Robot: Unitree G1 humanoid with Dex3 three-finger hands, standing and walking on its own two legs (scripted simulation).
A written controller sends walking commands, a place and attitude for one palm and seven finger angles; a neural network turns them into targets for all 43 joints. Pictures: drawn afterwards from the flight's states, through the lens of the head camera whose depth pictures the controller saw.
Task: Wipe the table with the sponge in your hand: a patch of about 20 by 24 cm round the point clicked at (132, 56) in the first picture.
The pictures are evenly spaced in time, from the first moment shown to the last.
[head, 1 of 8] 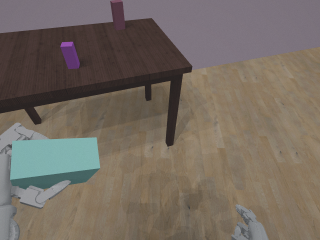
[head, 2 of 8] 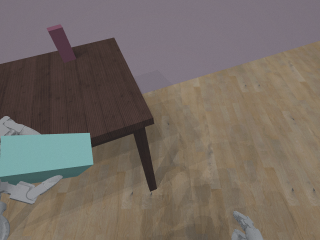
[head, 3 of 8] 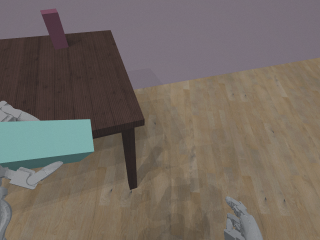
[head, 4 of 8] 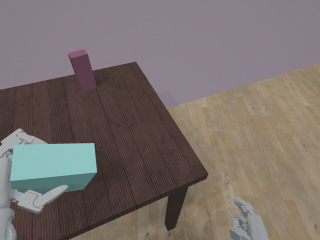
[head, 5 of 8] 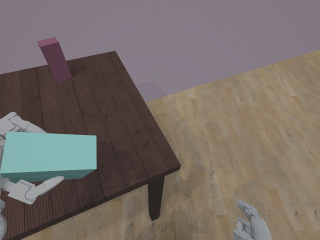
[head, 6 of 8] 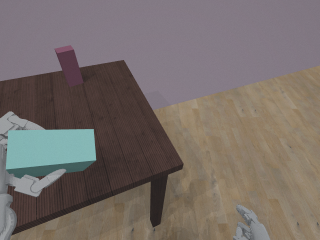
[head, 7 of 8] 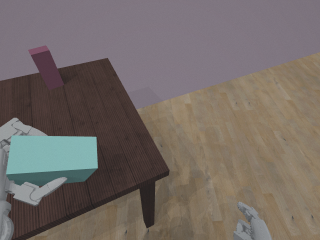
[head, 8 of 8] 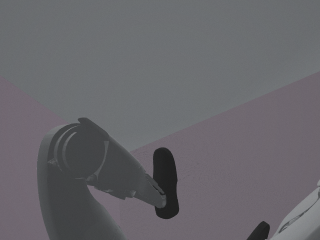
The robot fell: yes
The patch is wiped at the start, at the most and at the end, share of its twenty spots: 0.00 0.00 0.00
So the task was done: no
